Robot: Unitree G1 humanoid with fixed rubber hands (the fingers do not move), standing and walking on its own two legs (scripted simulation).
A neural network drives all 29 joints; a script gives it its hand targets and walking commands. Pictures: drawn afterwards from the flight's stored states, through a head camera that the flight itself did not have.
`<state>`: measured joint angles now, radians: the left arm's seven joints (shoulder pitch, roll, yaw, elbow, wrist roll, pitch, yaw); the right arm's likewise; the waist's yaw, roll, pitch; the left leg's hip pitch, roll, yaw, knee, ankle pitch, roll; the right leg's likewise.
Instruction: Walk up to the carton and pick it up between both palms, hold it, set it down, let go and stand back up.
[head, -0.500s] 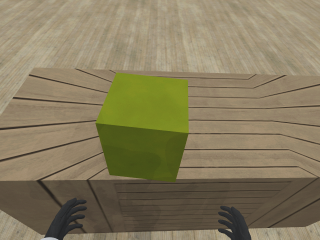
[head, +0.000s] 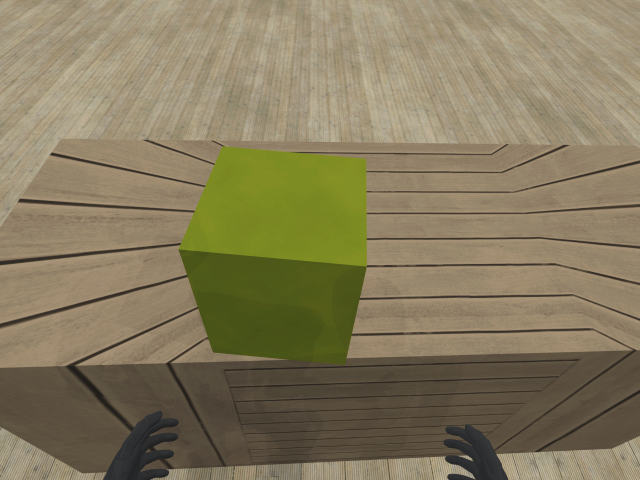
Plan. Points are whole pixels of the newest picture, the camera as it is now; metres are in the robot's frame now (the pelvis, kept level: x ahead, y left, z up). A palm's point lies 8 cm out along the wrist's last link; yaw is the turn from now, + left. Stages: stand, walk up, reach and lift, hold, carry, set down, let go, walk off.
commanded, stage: let go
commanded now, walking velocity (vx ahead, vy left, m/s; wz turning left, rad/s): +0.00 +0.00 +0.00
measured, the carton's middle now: (286, 260) +0.42 +0.08 +0.01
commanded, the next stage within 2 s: stand in 0.20 s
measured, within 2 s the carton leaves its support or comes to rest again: neither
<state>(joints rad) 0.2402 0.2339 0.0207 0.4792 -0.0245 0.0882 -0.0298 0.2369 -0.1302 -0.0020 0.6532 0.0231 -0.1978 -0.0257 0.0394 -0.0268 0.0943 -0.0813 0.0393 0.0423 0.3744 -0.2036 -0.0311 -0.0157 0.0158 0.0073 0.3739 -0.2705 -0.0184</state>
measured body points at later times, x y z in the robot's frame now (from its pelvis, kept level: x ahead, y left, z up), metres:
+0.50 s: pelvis +0.00 +0.00 -0.01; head -0.02 -0.01 +0.44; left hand +0.10 +0.30 -0.10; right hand +0.11 -0.29 -0.13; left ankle +0.00 +0.14 -0.74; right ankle -0.04 -0.11 -0.74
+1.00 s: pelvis -0.02 +0.02 +0.00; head -0.04 +0.02 +0.45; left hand +0.04 +0.31 -0.12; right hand +0.05 -0.26 -0.14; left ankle +0.00 +0.14 -0.74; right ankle -0.04 -0.11 -0.74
